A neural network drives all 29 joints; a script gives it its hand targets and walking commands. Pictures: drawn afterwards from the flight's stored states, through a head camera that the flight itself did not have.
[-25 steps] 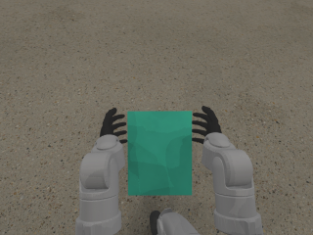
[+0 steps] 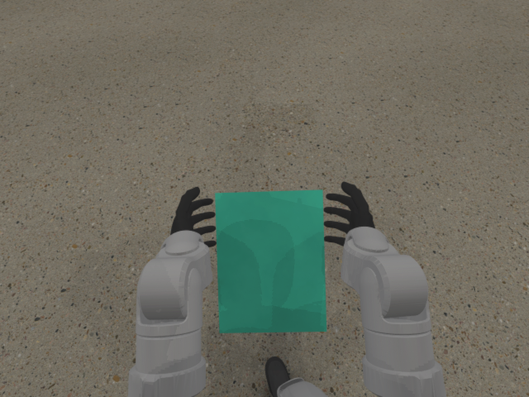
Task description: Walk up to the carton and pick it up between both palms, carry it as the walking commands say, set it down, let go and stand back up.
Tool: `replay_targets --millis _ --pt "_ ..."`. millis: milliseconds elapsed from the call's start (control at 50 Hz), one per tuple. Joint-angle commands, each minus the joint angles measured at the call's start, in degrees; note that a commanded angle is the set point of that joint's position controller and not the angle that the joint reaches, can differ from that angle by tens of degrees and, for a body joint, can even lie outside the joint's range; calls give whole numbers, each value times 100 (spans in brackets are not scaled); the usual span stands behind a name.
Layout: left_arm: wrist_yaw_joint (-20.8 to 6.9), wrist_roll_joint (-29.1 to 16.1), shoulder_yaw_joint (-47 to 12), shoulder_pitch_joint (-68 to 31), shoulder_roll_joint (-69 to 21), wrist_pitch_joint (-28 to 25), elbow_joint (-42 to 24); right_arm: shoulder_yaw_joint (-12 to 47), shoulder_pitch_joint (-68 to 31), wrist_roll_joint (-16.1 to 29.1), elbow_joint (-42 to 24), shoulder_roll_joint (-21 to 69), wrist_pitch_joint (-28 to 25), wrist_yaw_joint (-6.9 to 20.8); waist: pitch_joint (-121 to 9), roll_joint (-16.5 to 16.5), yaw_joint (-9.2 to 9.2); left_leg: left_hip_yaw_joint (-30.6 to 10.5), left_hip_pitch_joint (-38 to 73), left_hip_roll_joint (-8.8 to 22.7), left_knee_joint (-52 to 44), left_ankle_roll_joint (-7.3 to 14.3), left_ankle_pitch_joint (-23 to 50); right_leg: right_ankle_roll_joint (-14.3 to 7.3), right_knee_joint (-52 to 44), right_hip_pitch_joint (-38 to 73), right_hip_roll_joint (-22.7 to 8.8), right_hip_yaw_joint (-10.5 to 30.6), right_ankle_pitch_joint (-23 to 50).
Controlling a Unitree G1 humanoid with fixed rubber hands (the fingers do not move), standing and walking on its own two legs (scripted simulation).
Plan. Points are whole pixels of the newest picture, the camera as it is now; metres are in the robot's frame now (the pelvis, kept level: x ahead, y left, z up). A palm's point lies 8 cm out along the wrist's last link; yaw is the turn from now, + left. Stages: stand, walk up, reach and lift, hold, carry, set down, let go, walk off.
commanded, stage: carry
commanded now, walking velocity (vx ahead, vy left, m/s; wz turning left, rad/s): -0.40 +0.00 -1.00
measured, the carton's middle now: (271, 250) +0.35 -0.03 -0.02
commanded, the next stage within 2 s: none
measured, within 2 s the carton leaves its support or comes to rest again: neither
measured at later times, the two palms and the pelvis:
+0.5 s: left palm out of the picture +0.11 -0.11 +0.06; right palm out of the picture -0.01 -0.30 +0.06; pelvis -0.21 -0.04 -0.01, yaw -28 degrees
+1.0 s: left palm out of the picture -0.15 -0.17 +0.07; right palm out of the picture -0.34 -0.30 +0.07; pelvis -0.42 +0.02 -0.02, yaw -59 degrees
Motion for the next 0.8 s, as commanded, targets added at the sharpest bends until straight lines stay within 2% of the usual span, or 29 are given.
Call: replay_targets --millis 0,40,60,80,100,120,140,160,180,220,240,260,280,300,320,340,360,400,440,480,580,620,660,680,700,720,740,760,780 --pt "-1031 -1453 -2364 -1173 -5500 -171 -689 2937 -1283 1743 -513 6478 -89 1308 -2979 -1003 544 329 1114 -382 -1419 134 -102 551 -1430 2011 -1112 955 -901" --pt "-1014 -1535 -2497 -1254 -5551 -148 -680 2735 -1129 1648 -488 6382 -82 1298 -2815 -1002 464 667 2857 -232 -3002 265 238 1080 -1634 921 -517 289 -1461" --pt "-992 -1573 -2579 -1264 -5564 -115 -636 2617 -1052 1580 -443 6286 -84 1294 -2793 -193 443 222 3535 505 -3604 317 661 988 -630 384 -248 -179 -1891" --pt "-1038 -1821 -2775 -1526 -5755 -99 -865 2328 -1028 1466 -490 6253 -149 1275 -2756 2735 434 -1619 2358 2741 -3309 1235 933 826 2787 -34 256 -1360 -2906" --pt "-1030 -1771 -2699 -1665 -5642 -45 -900 2234 -835 1440 -507 6079 -75 1291 -2344 2690 490 -1410 1164 3560 -3597 1822 1840 704 5162 -409 -173 -1263 -3623" --pt "-1057 -1873 -2748 -1870 -5714 -51 -969 2221 -1126 1451 -734 6036 -103 1325 -2090 1834 499 -614 296 3310 -3500 1787 1788 525 6462 -124 -553 -875 -3447" --pt "-1075 -2068 -2901 -2141 -5848 -92 -1233 2271 -1398 1492 -922 6083 -145 1340 -1857 1133 532 150 -199 2865 -3045 1541 2073 342 7003 123 -632 -694 -3099" --pt "-1085 -2074 -2908 -2045 -5854 -68 -1113 2286 -1417 1451 -888 6006 -111 1341 -1852 754 547 533 57 2439 -2656 1401 2505 300 6730 82 -572 -831 -2863" --pt "-1082 -2000 -2865 -1796 -5813 -16 -831 2249 -1283 1368 -788 5864 -59 1318 -1920 660 571 726 650 2219 -2308 1332 3424 375 5989 11 -498 -1202 -2833" --pt "-1100 -2116 -2995 -1865 -5886 -50 -862 2252 -1367 1323 -919 5795 -101 1233 -2253 1361 539 1035 1775 2136 -1639 881 5195 425 3789 93 -510 -1673 -2803" --pt "-1102 -2175 -3043 -1991 -5874 -53 -913 2209 -1367 1302 -909 5780 -110 1187 -2373 1808 451 954 2043 2245 -1516 821 5613 435 3118 246 -474 -1772 -2883" --pt "-1100 -2172 -3045 -1985 -5867 -20 -769 2139 -1233 1244 -728 5778 -96 1150 -2426 2028 402 916 2215 2322 -1392 801 5930 446 2500 415 -369 -1968 -2793" --pt "-1115 -2164 -3017 -1850 -5917 12 -584 2104 -1126 1179 -578 5798 -84 1118 -2450 1946 461 1032 2225 2269 -1082 661 5954 431 1584 752 -293 -2146 -2264" --pt "-1144 -2145 -2966 -1703 -5961 56 -375 2035 -921 1094 -343 5790 -54 1090 -2465 1503 523 1114 1901 2141 -626 403 5278 434 587 1331 -363 -2012 -1358" --pt "-1175 -2112 -2859 -1527 -5916 88 -154 1979 -869 1041 -182 5709 -31 1064 -2349 636 572 1006 983 1878 3 49 3354 369 -4 2110 -855 -1211 570" --pt "-1173 -1990 -2702 -1451 -5768 22 24 2128 -1042 1048 -290 5824 -29 1090 -2391 -1677 580 999 -1312 1120 1205 -432 -625 -337 1125 3591 -2315 774 5972" --pt "-1169 -1961 -2573 -1139 -5740 -27 15 2345 -1296 1281 -500 5882 -38 1138 -2751 -1890 501 123 -1380 892 1929 -407 -1605 -735 1185 3027 -2611 1467 6367" --pt "-1169 -1865 -2497 -1084 -5931 -124 -75 2687 -1728 1633 -604 6257 -119 1216 -3190 -741 515 -456 -1213 859 2328 -209 -706 -556 977 2942 -2235 919 3603" --pt "-1158 -1843 -2559 -1427 -6132 -294 -594 2945 -2022 1914 -899 6539 -218 1341 -3218 -503 524 -455 -1090 817 2247 -100 113 -353 695 2714 -1759 543 1319" --pt "-1100 -1754 -2475 -1726 -5952 -396 -931 3047 -2075 2016 -903 6590 -235 1371 -3161 -488 514 -270 -825 595 1716 -98 236 -248 198 2467 -1615 596 199" --pt "-1050 -1494 -2431 -1225 -5622 -324 -816 3046 -1386 1871 -562 6582 -165 1351 -3095 -642 545 -53 3 -10 85 42 43 38 -894 2370 -1430 1075 -895" --pt "-1060 -1484 -2472 -1139 -5577 -284 -764 2959 -1187 1771 -506 6497 -150 1340 -3051 -856 542 192 714 -252 -975 154 3 391 -1362 2155 -1174 976 -1171" --pt "-1051 -1548 -2585 -1163 -5595 -248 -756 2795 -985 1650 -473 6378 -142 1332 -2922 -1039 489 666 2093 -299 -2546 310 210 934 -1810 1463 -744 522 -1469" --pt "-1030 -1580 -2655 -1202 -5617 -225 -739 2700 -858 1588 -455 6322 -151 1341 -2918 -817 417 686 3322 14 -3436 377 576 1176 -1535 685 -381 5 -1605" --pt "-1059 -1706 -2821 -1258 -5723 -195 -766 2500 -888 1459 -489 6200 -199 1328 -2973 1307 409 -459 3048 1555 -3699 897 422 1207 962 380 191 -1143 -1961" --pt "-1112 -1888 -3009 -1708 -5783 -158 -1081 2310 -756 1396 -507 6183 -202 1347 -2528 3173 433 -1643 1543 3421 -3634 1699 1490 811 3988 -240 74 -1512 -3562" --pt "-1131 -1914 -2889 -1850 -5729 -139 -1152 2329 -903 1431 -729 6128 -166 1352 -2291 2403 453 -923 829 3490 -3505 1874 2498 643 5696 -133 -499 -934 -3830" --pt "-1121 -2036 -2952 -1936 -5843 -156 -1214 2360 -1259 1467 -991 6066 -199 1358 -2152 1395 501 -52 212 3122 -3129 1697 2781 446 6630 144 -647 -699 -3461" --pt "-1112 -2117 -2989 -2025 -5855 -148 -1294 2384 -1357 1473 -979 6058 -184 1350 -2063 878 537 403 32 2744 -2608 1485 3051 257 6771 267 -664 -609 -3075"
